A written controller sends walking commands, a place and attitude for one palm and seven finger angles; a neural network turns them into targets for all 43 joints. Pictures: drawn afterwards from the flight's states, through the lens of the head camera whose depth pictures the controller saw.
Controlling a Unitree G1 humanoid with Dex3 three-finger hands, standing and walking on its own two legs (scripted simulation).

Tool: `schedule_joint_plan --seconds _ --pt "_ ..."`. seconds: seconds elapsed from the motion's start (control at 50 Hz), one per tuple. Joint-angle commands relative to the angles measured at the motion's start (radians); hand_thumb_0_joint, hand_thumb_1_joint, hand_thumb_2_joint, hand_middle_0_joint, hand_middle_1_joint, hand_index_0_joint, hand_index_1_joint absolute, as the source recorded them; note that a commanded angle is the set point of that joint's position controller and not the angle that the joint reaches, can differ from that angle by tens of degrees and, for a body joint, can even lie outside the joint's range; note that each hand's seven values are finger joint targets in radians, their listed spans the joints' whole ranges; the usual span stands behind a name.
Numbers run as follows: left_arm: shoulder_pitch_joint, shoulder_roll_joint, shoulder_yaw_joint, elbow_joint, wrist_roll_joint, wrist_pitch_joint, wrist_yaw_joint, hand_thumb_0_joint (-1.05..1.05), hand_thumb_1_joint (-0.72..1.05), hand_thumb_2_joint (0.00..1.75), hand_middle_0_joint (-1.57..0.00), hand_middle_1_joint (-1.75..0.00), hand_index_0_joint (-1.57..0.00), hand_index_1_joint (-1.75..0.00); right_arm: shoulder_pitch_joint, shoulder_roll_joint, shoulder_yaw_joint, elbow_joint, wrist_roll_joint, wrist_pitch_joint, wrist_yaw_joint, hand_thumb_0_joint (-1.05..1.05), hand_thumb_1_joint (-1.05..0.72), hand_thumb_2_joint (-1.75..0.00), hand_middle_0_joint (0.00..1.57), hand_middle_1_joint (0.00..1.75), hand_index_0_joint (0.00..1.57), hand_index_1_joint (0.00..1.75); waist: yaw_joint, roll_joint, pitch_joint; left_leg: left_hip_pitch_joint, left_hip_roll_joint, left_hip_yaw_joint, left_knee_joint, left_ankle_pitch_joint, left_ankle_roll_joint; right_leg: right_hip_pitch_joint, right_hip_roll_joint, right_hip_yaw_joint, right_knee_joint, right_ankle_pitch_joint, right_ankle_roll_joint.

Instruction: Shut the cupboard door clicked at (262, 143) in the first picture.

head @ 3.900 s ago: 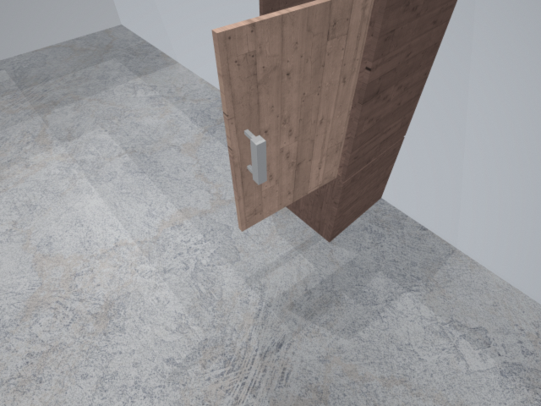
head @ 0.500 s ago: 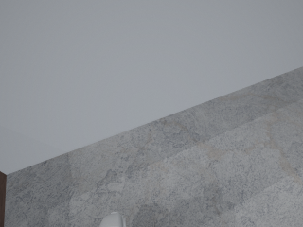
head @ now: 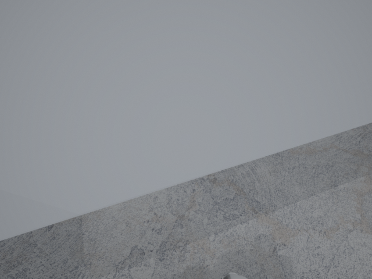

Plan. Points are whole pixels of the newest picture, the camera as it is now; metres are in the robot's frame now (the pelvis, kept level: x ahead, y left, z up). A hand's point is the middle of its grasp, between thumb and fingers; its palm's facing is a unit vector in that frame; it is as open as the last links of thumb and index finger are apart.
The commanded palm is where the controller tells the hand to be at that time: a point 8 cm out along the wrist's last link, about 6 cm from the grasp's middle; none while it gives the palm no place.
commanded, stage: turn to face it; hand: left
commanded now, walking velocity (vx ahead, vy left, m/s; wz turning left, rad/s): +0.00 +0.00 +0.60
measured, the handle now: out of the picture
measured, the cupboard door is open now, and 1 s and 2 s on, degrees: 84 84 84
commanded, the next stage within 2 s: none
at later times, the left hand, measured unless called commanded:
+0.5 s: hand out of the picture +0.12 +0.21 -0.18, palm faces +0.32 -0.92 -0.21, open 7.3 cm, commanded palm none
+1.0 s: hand out of the picture +0.08 +0.11 -0.15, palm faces +0.59 -0.77 -0.26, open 7.4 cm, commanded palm none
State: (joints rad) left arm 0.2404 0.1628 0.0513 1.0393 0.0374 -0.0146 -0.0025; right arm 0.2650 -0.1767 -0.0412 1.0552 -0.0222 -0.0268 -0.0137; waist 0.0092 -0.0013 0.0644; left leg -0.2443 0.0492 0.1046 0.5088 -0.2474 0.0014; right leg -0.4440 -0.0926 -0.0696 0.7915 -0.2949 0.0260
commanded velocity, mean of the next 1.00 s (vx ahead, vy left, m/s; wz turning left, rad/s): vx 0.00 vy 0.00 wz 0.60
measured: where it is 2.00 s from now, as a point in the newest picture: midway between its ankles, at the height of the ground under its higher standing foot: outside the picture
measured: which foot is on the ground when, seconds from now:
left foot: down 0.00-0.06, up 0.08-0.34, down 0.36-0.72, up 0.74-1.00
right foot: up 0.00-0.04, down 0.06-0.36, up 0.38-0.70, down 0.72-1.00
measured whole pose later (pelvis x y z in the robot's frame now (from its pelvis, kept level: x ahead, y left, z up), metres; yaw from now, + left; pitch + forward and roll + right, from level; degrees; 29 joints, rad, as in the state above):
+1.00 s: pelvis +0.15 -0.08 +0.01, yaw +37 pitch +1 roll +3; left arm 0.23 0.18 0.03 0.89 0.03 0.01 0.02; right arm 0.10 -0.25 -0.07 0.92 -0.01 0.09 0.04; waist 0.01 -0.01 0.12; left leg -0.43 0.03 0.06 0.91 -0.44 -0.07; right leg -0.22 -0.11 -0.23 0.51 -0.30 -0.03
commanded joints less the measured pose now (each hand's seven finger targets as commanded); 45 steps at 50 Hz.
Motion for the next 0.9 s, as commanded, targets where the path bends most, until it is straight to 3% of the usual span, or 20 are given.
schedule_joint_plan --seconds 0.0,0.02,0.04,0.06,0.1,0.16,0.24,0.3,0.32,0.34,0.36,0.42,0.48,0.6,0.66,0.68,0.7,0.72,0.78,0.88 --pt "0.148 0.086 0.018 -0.018 -0.009 -0.013 0.000 0.00 0.90 0.90 -0.20 -0.30 -0.20 -0.30 -0.037 -0.136 -0.029 -0.069 0.005 0.007 0.000 0.00 -0.90 -0.90 0.20 0.30 0.20 0.30 0.059 0.073 -0.038 -0.254 0.098 -0.128 -0.082 -0.086 0.070 0.348 0.027 -0.042 -0.241 0.102 0.020" --pt "0.170 0.160 0.034 -0.025 -0.005 -0.019 0.008 0.00 0.90 0.90 -0.20 -0.30 -0.20 -0.30 -0.031 -0.096 -0.024 -0.085 0.009 0.014 0.006 0.00 -0.90 -0.90 0.20 0.30 0.20 0.30 0.075 -0.077 -0.044 -0.343 0.013 -0.062 0.073 -0.201 0.019 0.414 -0.116 0.119 -0.366 0.041 -0.015" --pt "0.188 0.256 0.051 -0.036 -0.002 -0.017 0.014 0.00 0.90 0.90 -0.20 -0.30 -0.20 -0.30 -0.016 -0.057 -0.021 -0.104 0.008 0.022 0.014 0.00 -0.90 -0.90 0.20 0.30 0.20 0.30 0.086 -0.298 -0.071 -0.387 -0.067 0.022 0.309 -0.351 -0.024 0.413 -0.348 0.358 -0.514 0.015 -0.115" --pt "0.192 0.270 0.052 -0.051 -0.008 -0.014 0.019 0.00 0.90 0.90 -0.20 -0.30 -0.20 -0.30 -0.045 -0.076 -0.028 -0.117 0.006 0.031 0.013 0.00 -0.90 -0.90 0.20 0.30 0.20 0.30 0.104 -0.278 -0.094 -0.355 -0.036 -0.050 0.530 -0.400 -0.020 0.356 -0.416 0.419 -0.568 0.011 -0.194" --pt "0.058 0.207 0.045 -0.087 -0.009 -0.009 0.034 0.00 0.90 0.90 -0.20 -0.30 -0.20 -0.30 -0.031 -0.085 -0.036 -0.098 0.008 0.042 0.015 0.00 -0.90 -0.90 0.20 0.30 0.20 0.30 0.039 -0.278 -0.069 -0.367 0.034 -0.095 0.675 -0.292 -0.031 0.307 -0.362 0.257 -0.530 0.120 -0.189" --pt "-0.016 0.172 0.036 -0.116 -0.006 -0.010 0.036 0.00 0.90 0.90 -0.20 -0.30 -0.20 -0.30 -0.009 -0.041 -0.024 -0.086 0.007 0.054 0.026 0.00 -0.90 -0.90 0.20 0.30 0.20 0.30 -0.004 -0.181 -0.066 -0.266 0.039 -0.042 0.511 -0.233 -0.053 0.251 -0.292 0.010 -0.466 0.352 -0.141" --pt "0.000 0.205 0.048 -0.118 -0.006 -0.007 0.035 0.00 0.90 0.90 -0.20 -0.30 -0.20 -0.30 -0.033 -0.028 -0.015 -0.117 0.007 0.051 0.037 0.00 -0.90 -0.90 0.20 0.30 0.20 0.30 0.011 -0.167 -0.067 -0.207 0.003 0.032 0.262 -0.175 -0.053 0.314 -0.283 -0.064 -0.380 0.491 -0.123" --pt "-0.011 0.208 0.055 -0.135 -0.019 0.001 0.030 0.00 0.90 0.90 -0.20 -0.30 -0.20 -0.30 0.013 -0.082 -0.027 -0.131 0.001 0.044 0.038 0.00 -0.90 -0.90 0.20 0.30 0.20 0.30 -0.026 -0.105 -0.118 -0.022 -0.013 0.043 0.012 0.037 -0.039 0.273 -0.254 -0.128 -0.220 0.431 -0.063" --pt "-0.019 0.186 0.050 -0.154 -0.026 0.008 0.026 0.00 0.90 0.90 -0.20 -0.30 -0.20 -0.30 0.076 -0.155 -0.047 -0.126 -0.004 0.037 0.037 0.00 -0.90 -0.90 0.20 0.30 0.20 0.30 -0.066 0.056 -0.177 0.134 0.071 -0.074 -0.073 0.248 0.000 0.161 -0.203 -0.157 -0.057 0.273 -0.010" --pt "-0.041 0.120 0.034 -0.202 -0.034 0.016 0.020 0.00 0.90 0.90 -0.20 -0.30 -0.20 -0.30 0.135 -0.279 -0.076 -0.134 -0.012 0.034 0.029 0.00 -0.90 -0.90 0.20 0.30 0.20 0.30 -0.100 0.366 -0.192 0.235 0.354 -0.479 -0.138 0.621 0.163 -0.108 -0.045 -0.152 0.177 -0.343 0.071" --pt "-0.103 0.141 0.026 -0.239 -0.018 0.025 0.027 0.00 0.90 0.90 -0.20 -0.30 -0.20 -0.30 0.171 -0.320 -0.082 -0.123 -0.008 0.042 0.018 0.00 -0.90 -0.90 0.20 0.30 0.20 0.30 -0.123 0.254 -0.214 0.204 0.436 -0.535 -0.138 0.529 0.254 -0.133 -0.019 -0.008 0.326 -0.422 0.049" --pt "-0.140 0.130 0.034 -0.210 -0.015 0.027 0.023 0.00 0.90 0.90 -0.20 -0.30 -0.20 -0.30 0.037 -0.244 -0.064 -0.165 -0.006 0.031 -0.007 0.00 -0.90 -0.90 0.20 0.30 0.20 0.30 -0.063 0.191 -0.139 0.127 0.290 -0.405 -0.127 0.526 0.189 -0.207 -0.019 0.082 0.424 -0.199 0.055" --pt "-0.088 0.130 0.032 -0.187 -0.020 0.036 0.016 0.00 0.90 0.90 -0.20 -0.30 -0.20 -0.30 -0.024 -0.230 -0.056 -0.189 -0.002 0.027 -0.008 0.00 -0.90 -0.90 0.20 0.30 0.20 0.30 -0.026 0.161 -0.150 0.147 0.208 -0.269 -0.101 0.610 0.150 -0.139 0.001 0.060 0.314 -0.132 0.067" --pt "-0.082 0.132 0.027 -0.218 -0.024 0.040 0.015 0.00 0.90 0.90 -0.20 -0.30 -0.20 -0.30 -0.087 -0.261 -0.075 -0.218 -0.008 0.049 0.006 0.00 -0.90 -0.90 0.20 0.30 0.20 0.30 -0.027 0.187 -0.122 0.021 0.180 -0.320 -0.110 0.387 0.148 0.055 0.062 0.018 0.000 -0.130 0.054" --pt "0.041 0.164 0.036 -0.199 -0.025 0.022 0.020 0.00 0.90 0.90 -0.20 -0.30 -0.20 -0.30 -0.157 -0.251 -0.078 -0.248 0.002 0.059 0.011 0.00 -0.90 -0.90 0.20 0.30 0.20 0.30 0.036 0.111 -0.139 -0.122 0.117 -0.325 -0.003 0.248 0.092 0.307 0.068 0.005 -0.311 0.068 0.039" --pt "0.085 0.246 0.051 -0.204 -0.009 0.008 0.028 0.00 0.90 0.90 -0.20 -0.30 -0.20 -0.30 -0.155 -0.193 -0.073 -0.266 0.013 0.061 0.019 0.00 -0.90 -0.90 0.20 0.30 0.20 0.30 0.055 -0.118 -0.144 -0.269 -0.001 -0.225 0.176 -0.002 0.015 0.422 -0.119 0.203 -0.488 0.109 -0.010" --pt "0.076 0.326 0.060 -0.213 0.000 0.006 0.030 0.00 0.90 0.90 -0.20 -0.30 -0.20 -0.30 -0.171 -0.151 -0.065 -0.291 0.013 0.058 0.025 0.00 -0.90 -0.90 0.20 0.30 0.20 0.30 0.062 -0.355 -0.116 -0.370 -0.124 -0.096 0.457 -0.390 -0.048 0.379 -0.391 0.460 -0.544 0.247 -0.145" --pt "0.048 0.287 0.047 -0.219 -0.009 0.001 0.035 0.00 0.90 0.90 -0.20 -0.30 -0.20 -0.30 -0.174 -0.185 -0.071 -0.278 0.001 0.068 0.026 0.00 -0.90 -0.90 0.20 0.30 0.20 0.30 0.042 -0.264 -0.097 -0.362 -0.065 -0.177 0.646 -0.367 -0.035 0.304 -0.393 0.407 -0.507 0.328 -0.192" --pt "-0.073 0.196 0.027 -0.249 -0.015 0.001 0.040 0.00 0.90 0.90 -0.20 -0.30 -0.20 -0.30 -0.133 -0.152 -0.064 -0.223 0.007 0.087 0.039 0.00 -0.90 -0.90 0.20 0.30 0.20 0.30 -0.032 -0.210 -0.095 -0.344 -0.016 -0.144 0.760 -0.185 -0.066 0.288 -0.234 0.128 -0.432 0.482 -0.148" --pt "0.029 0.213 0.034 -0.213 -0.012 -0.006 0.042 0.00 0.90 0.90 -0.20 -0.30 -0.20 -0.30 -0.201 -0.117 -0.043 -0.222 0.009 0.088 0.048 0.00 -0.90 -0.90 0.20 0.30 0.20 0.30 0.019 -0.169 -0.117 -0.292 -0.025 -0.057 0.478 -0.190 -0.084 0.439 -0.234 0.031 -0.397 0.647 -0.139"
